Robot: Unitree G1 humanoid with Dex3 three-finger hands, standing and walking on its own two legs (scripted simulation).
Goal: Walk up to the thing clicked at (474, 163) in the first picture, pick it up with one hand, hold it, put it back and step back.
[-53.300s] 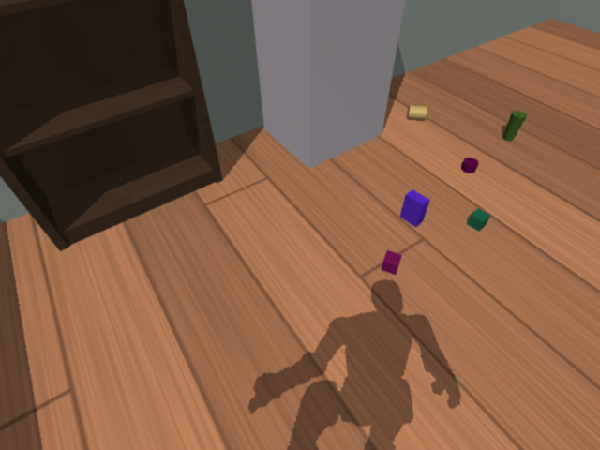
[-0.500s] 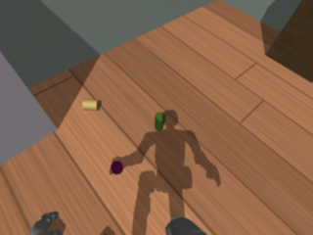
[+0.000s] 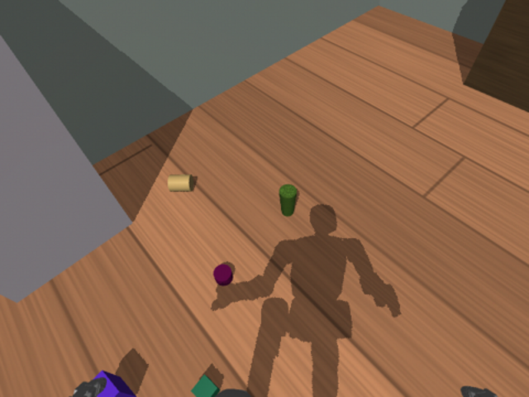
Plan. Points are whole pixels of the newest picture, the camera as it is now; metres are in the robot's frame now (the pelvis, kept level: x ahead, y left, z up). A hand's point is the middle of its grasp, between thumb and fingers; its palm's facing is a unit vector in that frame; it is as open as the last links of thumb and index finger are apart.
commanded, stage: step back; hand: left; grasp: from above
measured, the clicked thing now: (223, 275) +0.63 +0.21 -0.75
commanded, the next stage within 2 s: none
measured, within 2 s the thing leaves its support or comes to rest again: neither
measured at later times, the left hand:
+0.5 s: hand out of the picture -0.09 +0.28 -0.17, palm faces -0.01 -0.92 -0.39, open 7.4 cm
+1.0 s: hand out of the picture -0.21 +0.23 -0.15, palm faces +0.04 -0.93 -0.37, open 7.4 cm
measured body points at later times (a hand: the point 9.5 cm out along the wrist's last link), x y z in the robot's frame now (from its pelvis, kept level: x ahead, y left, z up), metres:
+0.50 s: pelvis -0.17 +0.00 -0.01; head -0.10 +0.02 +0.43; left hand -0.09 +0.32 -0.14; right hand -0.03 -0.31 -0.10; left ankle -0.08 +0.13 -0.74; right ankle -0.21 -0.15 -0.70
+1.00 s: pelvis -0.35 -0.03 -0.01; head -0.29 -0.01 +0.43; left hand -0.21 +0.28 -0.13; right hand -0.27 -0.34 -0.13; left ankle -0.33 +0.08 -0.74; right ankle -0.29 -0.15 -0.69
